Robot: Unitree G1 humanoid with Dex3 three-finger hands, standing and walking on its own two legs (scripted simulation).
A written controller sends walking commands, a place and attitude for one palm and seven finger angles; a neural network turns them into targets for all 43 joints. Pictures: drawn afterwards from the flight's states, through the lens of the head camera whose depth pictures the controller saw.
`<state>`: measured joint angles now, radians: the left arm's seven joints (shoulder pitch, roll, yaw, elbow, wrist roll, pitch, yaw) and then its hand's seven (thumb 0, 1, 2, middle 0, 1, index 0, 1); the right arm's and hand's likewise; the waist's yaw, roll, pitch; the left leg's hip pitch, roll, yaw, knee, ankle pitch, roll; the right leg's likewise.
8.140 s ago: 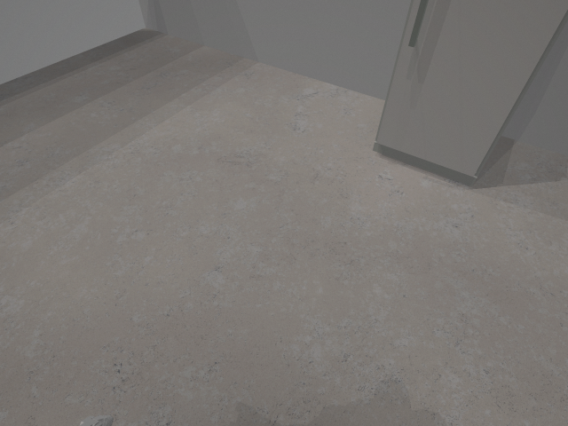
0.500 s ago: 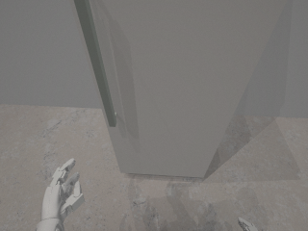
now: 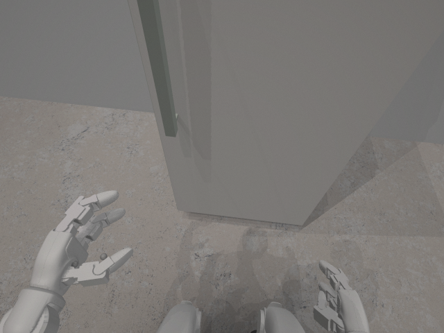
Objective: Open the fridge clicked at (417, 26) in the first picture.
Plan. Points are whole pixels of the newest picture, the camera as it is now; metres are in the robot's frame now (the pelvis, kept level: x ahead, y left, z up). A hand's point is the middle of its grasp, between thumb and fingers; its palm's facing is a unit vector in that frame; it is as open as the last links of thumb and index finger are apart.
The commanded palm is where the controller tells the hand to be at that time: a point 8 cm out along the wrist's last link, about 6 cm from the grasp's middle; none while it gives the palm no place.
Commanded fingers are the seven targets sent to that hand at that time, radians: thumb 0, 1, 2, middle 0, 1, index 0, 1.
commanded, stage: raise the hand to about handle height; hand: left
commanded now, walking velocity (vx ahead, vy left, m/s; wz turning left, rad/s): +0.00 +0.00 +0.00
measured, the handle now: (157, 29) +0.57 +0.17 +0.22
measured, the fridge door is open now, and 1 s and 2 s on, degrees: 0 0 0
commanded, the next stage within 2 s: move the hooked fingers beside the handle in 1.42 s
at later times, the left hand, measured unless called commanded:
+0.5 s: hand (70, 231) +0.24 +0.25 +0.08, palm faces -0.01 -1.00 -0.06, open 13.1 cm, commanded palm +0.22 +0.30 +0.09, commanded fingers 0.00 -0.50 0.30 -0.30 -1.20 -0.30 -1.20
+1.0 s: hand (54, 193) +0.29 +0.27 +0.12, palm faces -0.01 -1.00 -0.03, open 14.0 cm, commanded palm +0.26 +0.32 +0.12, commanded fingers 0.00 -0.50 0.30 -0.30 -1.20 -0.30 -1.20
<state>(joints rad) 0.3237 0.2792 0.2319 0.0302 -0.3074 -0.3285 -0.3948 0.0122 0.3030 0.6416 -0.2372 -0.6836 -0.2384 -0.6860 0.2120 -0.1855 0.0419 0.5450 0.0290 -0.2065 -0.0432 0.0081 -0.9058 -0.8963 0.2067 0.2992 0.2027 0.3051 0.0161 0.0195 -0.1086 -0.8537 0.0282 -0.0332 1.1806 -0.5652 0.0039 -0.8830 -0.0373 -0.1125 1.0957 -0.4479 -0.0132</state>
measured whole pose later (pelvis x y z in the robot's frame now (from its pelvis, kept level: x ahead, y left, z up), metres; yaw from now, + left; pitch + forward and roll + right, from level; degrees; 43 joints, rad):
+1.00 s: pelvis +0.01 +0.00 +0.04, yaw -1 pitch +9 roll -2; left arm 0.04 0.42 0.44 0.35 -0.38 -0.23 -0.54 -0.01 -0.50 0.30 -0.30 -1.20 -0.30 -1.20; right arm 0.30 -0.29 0.04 0.55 0.04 -0.22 -0.08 0.01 -0.91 -0.90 0.21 0.30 0.20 0.31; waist 0.00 0.02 -0.09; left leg -0.62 0.03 -0.01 0.93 -0.48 0.01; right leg -0.66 -0.02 -0.09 0.86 -0.36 -0.01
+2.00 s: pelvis +0.01 +0.00 +0.04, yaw -1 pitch +11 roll -1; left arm -0.22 0.44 0.42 0.57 -0.32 -0.25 -0.51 -0.01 -0.50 0.30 -0.30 -1.20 -0.30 -1.20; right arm 0.32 -0.28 0.04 0.55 0.04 -0.17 -0.09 0.01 -0.91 -0.90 0.21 0.30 0.20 0.30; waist -0.03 0.01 -0.09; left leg -0.66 0.03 0.01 0.94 -0.46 0.01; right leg -0.71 -0.03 -0.07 0.87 -0.35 0.00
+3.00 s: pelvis +0.01 +0.00 +0.02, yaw -3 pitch +20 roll -2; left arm -0.83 0.63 0.47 1.15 -0.15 -0.34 -0.46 -0.01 -0.50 0.30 -0.29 -1.20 -0.30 -1.20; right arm 0.40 -0.29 0.05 0.60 0.01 0.02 -0.05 0.00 -0.91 -0.90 0.21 0.30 0.20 0.30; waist -0.14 0.00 -0.08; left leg -0.88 0.05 0.01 1.02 -0.49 0.01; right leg -0.93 0.00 -0.06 0.93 -0.35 0.00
